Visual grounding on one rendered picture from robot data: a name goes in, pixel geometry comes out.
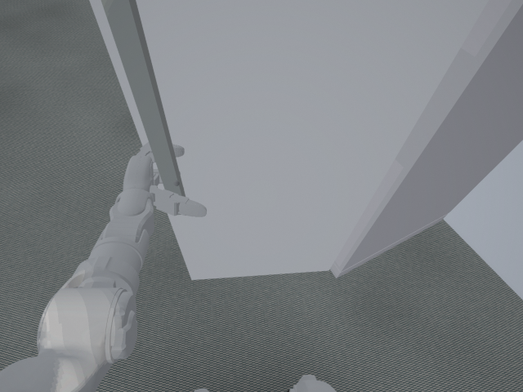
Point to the handle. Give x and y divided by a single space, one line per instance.
125 24

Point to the robot left forearm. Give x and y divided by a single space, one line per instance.
119 253

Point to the left robot hand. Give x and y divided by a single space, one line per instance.
141 175

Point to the robot right shin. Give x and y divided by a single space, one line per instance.
307 377

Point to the left robot upper arm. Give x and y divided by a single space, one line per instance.
85 331

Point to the fridge door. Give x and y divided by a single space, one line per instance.
290 113

